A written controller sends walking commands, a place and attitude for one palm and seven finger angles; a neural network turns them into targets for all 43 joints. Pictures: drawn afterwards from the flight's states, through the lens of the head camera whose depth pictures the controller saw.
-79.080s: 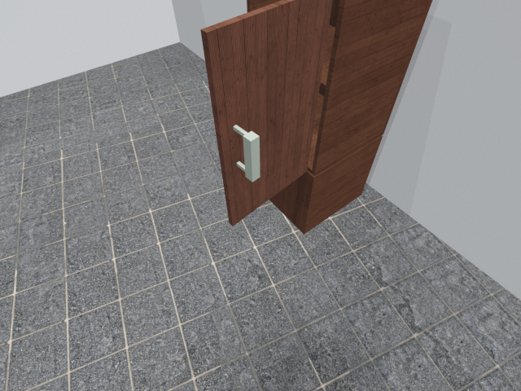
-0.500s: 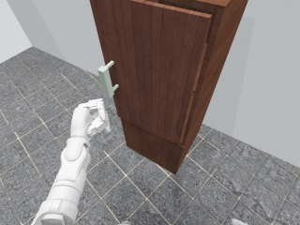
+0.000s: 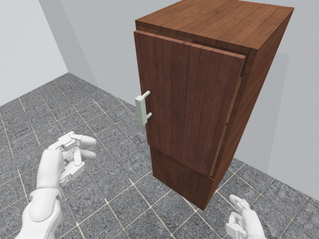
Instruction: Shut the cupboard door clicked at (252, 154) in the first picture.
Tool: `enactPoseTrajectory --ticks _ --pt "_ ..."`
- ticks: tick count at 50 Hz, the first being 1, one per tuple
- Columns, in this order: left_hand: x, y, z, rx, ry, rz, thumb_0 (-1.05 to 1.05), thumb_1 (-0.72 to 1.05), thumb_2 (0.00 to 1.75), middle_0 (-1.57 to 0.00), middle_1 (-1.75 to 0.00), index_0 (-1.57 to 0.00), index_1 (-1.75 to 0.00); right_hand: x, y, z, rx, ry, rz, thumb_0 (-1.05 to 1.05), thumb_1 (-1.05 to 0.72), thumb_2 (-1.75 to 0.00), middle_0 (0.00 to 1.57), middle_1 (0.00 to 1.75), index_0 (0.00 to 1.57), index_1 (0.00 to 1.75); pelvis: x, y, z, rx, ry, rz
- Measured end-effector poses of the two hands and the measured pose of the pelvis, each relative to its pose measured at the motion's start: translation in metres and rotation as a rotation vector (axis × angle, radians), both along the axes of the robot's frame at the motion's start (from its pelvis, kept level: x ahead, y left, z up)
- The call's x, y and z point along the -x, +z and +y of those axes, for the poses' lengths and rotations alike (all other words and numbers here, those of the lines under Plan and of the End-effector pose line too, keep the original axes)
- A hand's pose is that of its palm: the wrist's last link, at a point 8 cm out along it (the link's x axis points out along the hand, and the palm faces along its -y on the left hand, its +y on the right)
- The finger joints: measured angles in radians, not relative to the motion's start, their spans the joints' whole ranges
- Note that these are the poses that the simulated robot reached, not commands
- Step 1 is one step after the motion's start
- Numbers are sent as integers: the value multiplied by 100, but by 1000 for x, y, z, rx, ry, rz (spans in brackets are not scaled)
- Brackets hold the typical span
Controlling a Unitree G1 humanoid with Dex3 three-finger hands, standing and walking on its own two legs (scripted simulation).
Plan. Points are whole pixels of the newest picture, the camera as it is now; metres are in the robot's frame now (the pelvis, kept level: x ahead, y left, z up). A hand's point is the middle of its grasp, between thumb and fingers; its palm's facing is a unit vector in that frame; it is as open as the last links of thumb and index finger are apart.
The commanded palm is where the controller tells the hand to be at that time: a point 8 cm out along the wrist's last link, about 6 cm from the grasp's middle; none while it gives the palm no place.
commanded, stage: draw the hand back to the body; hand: left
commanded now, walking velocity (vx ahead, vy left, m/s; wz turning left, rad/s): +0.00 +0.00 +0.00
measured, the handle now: (145, 107) +0.61 +0.14 -0.04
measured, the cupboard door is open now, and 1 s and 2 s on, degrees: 3 3 3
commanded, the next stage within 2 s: step back with the hand held close in 0.64 s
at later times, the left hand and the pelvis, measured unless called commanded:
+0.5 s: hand (42, 180) +0.18 +0.25 +0.15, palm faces +0.48 -0.80 -0.38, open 7.3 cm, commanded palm +0.13 +0.28 +0.18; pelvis +0.00 -0.02 +0.00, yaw +1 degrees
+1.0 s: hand (50, 171) +0.20 +0.24 +0.15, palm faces +0.39 -0.79 -0.47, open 7.4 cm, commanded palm +0.14 +0.28 +0.18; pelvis +0.00 -0.02 +0.00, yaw -1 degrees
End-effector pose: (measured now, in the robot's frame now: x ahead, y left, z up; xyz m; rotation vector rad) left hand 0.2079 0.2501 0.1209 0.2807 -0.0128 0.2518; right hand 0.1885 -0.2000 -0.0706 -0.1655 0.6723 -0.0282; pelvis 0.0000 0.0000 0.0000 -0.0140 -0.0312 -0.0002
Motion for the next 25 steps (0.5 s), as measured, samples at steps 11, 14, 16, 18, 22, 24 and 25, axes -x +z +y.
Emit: enactPoseTrajectory --ticks 11,14,16,18,22,24,25 --pt "48 50 38 -160 163 -86 2 89 89 -50 -62 -50 -61 5 -7 -8 1 14 25 1 -90 -90 20 30 20 30 -4 3 -5 -1 5 -19" --pt "61 60 43 -202 197 -96 2 89 89 -42 -53 -42 -52 7 -9 -16 5 6 28 1 -90 -90 20 30 20 30 -4 3 -7 -2 4 -19" --pt "69 64 46 -222 219 -99 2 89 89 -37 -47 -37 -47 9 -10 -21 10 1 28 1 -90 -90 20 30 20 30 -4 3 -10 -3 5 -20" --pt "74 62 46 -220 238 -94 2 89 89 -32 -42 -32 -42 10 -10 -26 17 0 29 1 -90 -90 20 30 20 30 -2 3 -12 -3 8 -22" --pt "75 49 39 -174 256 -69 2 89 89 -26 -36 -26 -36 11 -11 -35 35 -2 28 1 -91 -90 20 30 20 30 1 3 -16 -6 13 -26" --pt "72 44 33 -152 247 -61 2 89 89 -24 -34 -25 -34 12 -10 -39 43 -5 24 1 -91 -90 20 30 20 30 2 3 -19 -7 14 -27" --pt "71 42 30 -145 239 -61 2 89 89 -24 -33 -24 -33 12 -10 -41 45 -8 21 1 -91 -90 20 30 20 30 2 3 -20 -8 13 -27"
